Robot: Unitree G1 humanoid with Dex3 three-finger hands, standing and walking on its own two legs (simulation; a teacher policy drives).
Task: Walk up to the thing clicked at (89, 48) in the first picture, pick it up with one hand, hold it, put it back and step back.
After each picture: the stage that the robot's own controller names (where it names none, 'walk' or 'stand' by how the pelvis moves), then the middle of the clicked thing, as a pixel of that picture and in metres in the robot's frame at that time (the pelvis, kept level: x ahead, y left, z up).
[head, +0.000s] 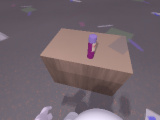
stand; (91, 47) +0.65 +0.04 +0.00
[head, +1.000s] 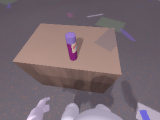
walk; (72, 48) +0.52 +0.18 +0.03
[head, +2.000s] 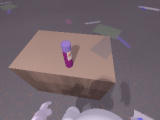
stand; (67, 55) +0.47 +0.22 +0.01
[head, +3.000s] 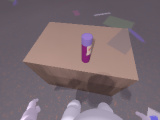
stand; (86, 50) +0.49 +0.07 +0.04
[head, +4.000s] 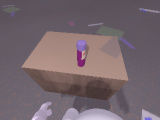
stand; (81, 54) +0.51 +0.11 +0.01
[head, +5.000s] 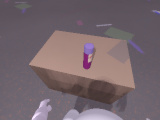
stand; (87, 57) +0.49 +0.06 +0.00
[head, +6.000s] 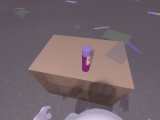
stand; (86, 60) +0.48 +0.07 +0.00
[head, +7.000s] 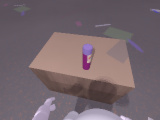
stand; (86, 58) +0.49 +0.07 +0.00
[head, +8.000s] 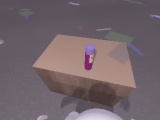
stand; (88, 58) +0.51 +0.06 +0.00
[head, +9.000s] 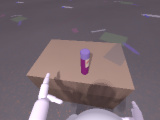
rise first; (84, 63) +0.46 +0.10 +0.00
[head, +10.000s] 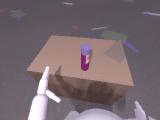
go down; (85, 59) +0.49 +0.09 +0.01
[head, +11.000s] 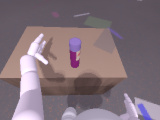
go down; (75, 55) +0.46 +0.10 +0.04
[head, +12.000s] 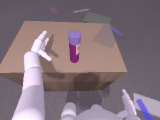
close in; (74, 49) +0.49 +0.09 +0.06
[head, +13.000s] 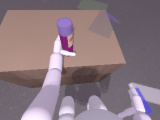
close; (66, 41) +0.50 +0.11 +0.09
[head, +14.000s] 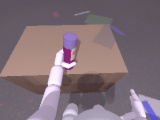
lift; (69, 54) +0.42 +0.12 +0.11
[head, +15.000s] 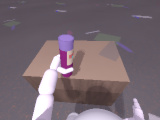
lift; (66, 58) +0.32 +0.15 +0.20
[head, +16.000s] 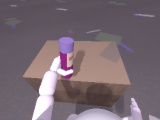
hold; (66, 60) +0.32 +0.15 +0.19
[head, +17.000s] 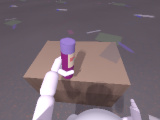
hold; (67, 61) +0.32 +0.15 +0.18
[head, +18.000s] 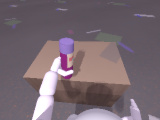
crouch; (67, 61) +0.32 +0.15 +0.18
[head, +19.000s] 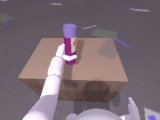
crouch; (70, 46) +0.43 +0.14 +0.19
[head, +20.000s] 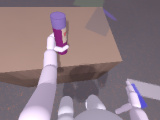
lower; (60, 37) +0.52 +0.13 +0.08
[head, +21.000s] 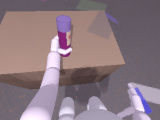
lower; (64, 39) +0.51 +0.12 +0.09
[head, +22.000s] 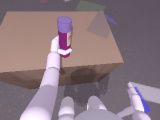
lower; (64, 40) +0.51 +0.11 +0.09
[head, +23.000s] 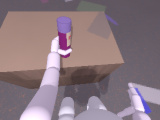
lower; (64, 40) +0.51 +0.12 +0.09
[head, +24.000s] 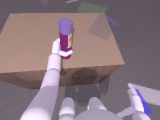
loosen; (65, 42) +0.50 +0.12 +0.09
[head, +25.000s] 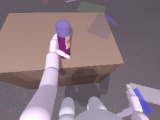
withdraw; (64, 43) +0.49 +0.12 +0.09
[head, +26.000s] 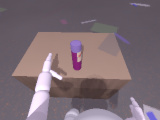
sink last; (76, 57) +0.46 +0.12 +0.05
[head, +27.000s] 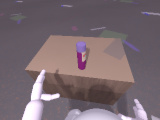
stand; (81, 57) +0.49 +0.12 +0.05
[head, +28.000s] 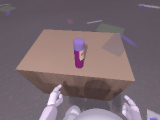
stand; (79, 55) +0.46 +0.12 +0.06
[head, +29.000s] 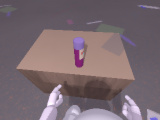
stand; (79, 54) +0.47 +0.12 +0.07
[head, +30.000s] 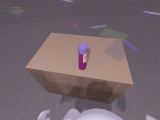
stand; (82, 58) +0.48 +0.10 +0.02
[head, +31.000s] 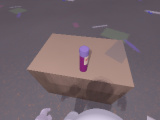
stand; (83, 60) +0.47 +0.09 +0.00
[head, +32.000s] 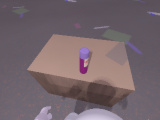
stand; (83, 62) +0.45 +0.09 +0.00
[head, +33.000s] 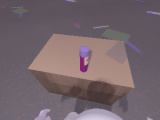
stand; (84, 60) +0.47 +0.09 +0.00
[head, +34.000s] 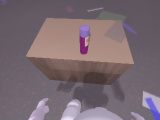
walk; (84, 41) +0.58 +0.09 +0.02
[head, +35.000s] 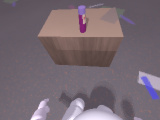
walk; (82, 20) +0.88 +0.18 +0.03
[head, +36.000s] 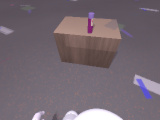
walk; (90, 23) +1.12 +0.08 +0.02
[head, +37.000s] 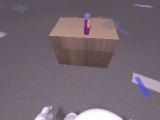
stand; (86, 25) +1.07 +0.11 +0.00
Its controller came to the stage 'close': yes
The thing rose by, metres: 0.19
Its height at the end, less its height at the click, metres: +0.00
